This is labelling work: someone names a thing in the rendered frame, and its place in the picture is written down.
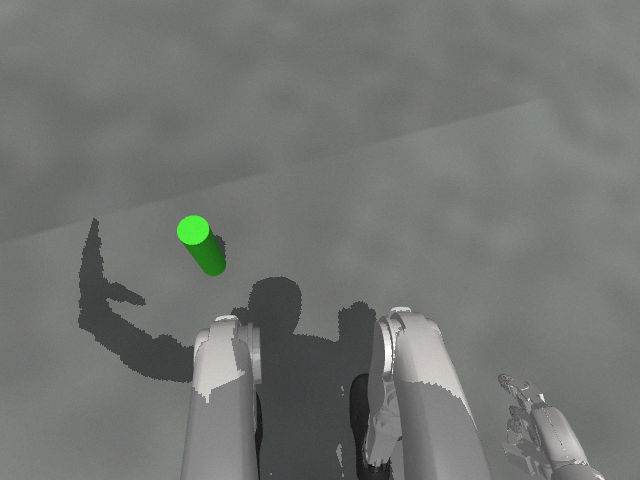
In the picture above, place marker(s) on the right robot arm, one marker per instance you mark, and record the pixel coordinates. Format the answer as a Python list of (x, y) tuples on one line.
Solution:
[(576, 472)]

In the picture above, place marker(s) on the can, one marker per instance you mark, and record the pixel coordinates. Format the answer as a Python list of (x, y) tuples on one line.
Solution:
[(196, 235)]

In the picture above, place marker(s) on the right robot foot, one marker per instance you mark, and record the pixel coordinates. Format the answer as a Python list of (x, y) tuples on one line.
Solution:
[(359, 415)]

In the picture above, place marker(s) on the right robot hand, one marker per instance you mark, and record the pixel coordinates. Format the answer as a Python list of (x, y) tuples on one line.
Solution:
[(547, 428)]

